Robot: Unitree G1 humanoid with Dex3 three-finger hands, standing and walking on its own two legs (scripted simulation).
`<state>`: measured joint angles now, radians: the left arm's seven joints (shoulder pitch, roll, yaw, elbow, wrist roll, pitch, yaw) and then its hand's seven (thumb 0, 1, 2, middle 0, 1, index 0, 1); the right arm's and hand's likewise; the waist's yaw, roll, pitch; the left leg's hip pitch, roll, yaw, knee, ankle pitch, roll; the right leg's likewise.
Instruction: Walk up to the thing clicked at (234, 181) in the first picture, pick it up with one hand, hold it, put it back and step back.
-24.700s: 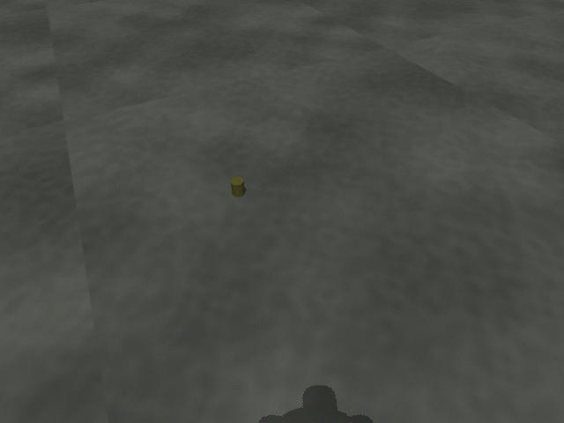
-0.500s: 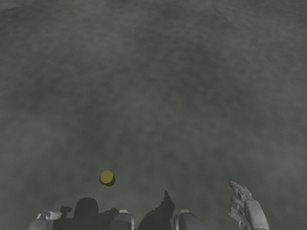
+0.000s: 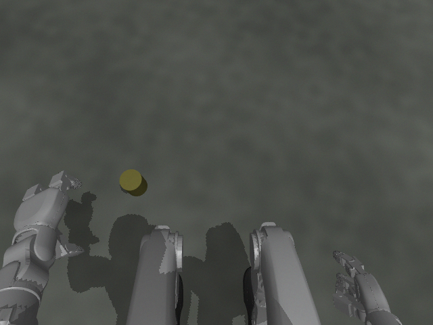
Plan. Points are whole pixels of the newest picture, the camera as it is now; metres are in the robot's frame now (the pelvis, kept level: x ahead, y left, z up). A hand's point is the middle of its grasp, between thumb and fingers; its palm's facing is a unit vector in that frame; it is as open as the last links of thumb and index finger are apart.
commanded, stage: rise first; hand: left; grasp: from above
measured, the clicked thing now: (134, 183) +0.48 +0.25 -0.42
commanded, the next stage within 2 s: approach in 1.40 s
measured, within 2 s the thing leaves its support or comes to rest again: neither
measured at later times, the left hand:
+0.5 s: hand (88, 203) +0.38 +0.31 -0.24, palm faces -0.46 -0.10 -0.88, open 14.0 cm
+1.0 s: hand (101, 191) +0.42 +0.29 -0.28, palm faces -0.45 -0.03 -0.89, open 13.8 cm
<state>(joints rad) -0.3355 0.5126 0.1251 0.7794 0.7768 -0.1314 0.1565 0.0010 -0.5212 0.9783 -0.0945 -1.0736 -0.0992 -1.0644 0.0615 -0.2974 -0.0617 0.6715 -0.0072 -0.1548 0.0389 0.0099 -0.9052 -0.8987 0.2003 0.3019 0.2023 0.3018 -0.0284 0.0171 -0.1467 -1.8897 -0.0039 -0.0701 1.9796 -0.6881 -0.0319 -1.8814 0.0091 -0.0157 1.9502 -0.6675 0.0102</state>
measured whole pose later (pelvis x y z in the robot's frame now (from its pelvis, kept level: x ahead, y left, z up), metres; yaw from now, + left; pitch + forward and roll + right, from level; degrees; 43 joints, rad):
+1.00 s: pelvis -0.01 +0.01 -0.11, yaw -3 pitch +35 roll -6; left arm -0.79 0.68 0.12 1.33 1.26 -0.27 0.41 0.00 -0.46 0.95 -0.16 -0.93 -0.16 -0.93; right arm 0.13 -0.26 0.00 0.77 -0.12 -0.05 0.13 0.00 -0.91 -0.90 0.20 0.30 0.20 0.30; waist -0.17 -0.01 -0.09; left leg -2.25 -0.02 -0.11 2.35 -0.70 -0.02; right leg -2.21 0.02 -0.04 2.27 -0.67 0.04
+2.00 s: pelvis -0.01 +0.01 -0.14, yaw -6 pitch +35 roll -8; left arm -1.03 0.69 0.11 1.55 1.31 -0.13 0.55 0.00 -0.54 1.01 -0.08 -1.05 -0.08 -1.04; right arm 0.16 -0.28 0.08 0.75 -0.16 -0.08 0.15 0.00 -0.91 -0.89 0.20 0.30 0.20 0.30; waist -0.32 0.00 -0.04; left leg -2.33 -0.01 -0.14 2.43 -0.71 -0.02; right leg -2.29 0.04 -0.06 2.33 -0.65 0.04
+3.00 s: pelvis +0.00 +0.01 -0.16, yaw -8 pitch +32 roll -10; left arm -0.97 0.84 0.19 1.62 1.22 -0.19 0.52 0.00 -0.51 0.97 -0.07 -1.02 -0.08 -1.01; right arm 0.15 -0.29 0.17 0.74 -0.22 -0.15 0.25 0.00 -0.90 -0.90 0.20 0.30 0.20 0.30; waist -0.34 -0.03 0.10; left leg -2.34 -0.01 -0.19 2.52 -0.75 -0.02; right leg -2.29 0.05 -0.10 2.39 -0.67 0.06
